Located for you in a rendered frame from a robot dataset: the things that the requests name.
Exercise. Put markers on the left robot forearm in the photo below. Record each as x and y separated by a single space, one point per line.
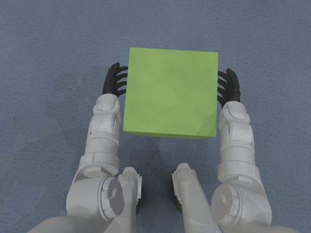
101 153

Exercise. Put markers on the robot right foot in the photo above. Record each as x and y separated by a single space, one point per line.
179 207

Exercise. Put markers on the right robot forearm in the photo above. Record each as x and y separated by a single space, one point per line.
237 149

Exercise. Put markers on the robot right hand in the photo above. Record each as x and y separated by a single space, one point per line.
231 92

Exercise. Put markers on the right robot upper arm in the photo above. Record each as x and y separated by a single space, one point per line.
240 210

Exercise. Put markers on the robot foot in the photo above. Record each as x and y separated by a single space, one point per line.
137 208
179 207

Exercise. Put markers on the robot left foot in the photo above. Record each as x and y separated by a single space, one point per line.
137 208

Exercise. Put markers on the left robot upper arm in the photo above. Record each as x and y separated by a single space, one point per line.
92 204

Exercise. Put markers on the robot left hand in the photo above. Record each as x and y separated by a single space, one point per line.
110 85

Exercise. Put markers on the carton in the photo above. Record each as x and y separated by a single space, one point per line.
171 93

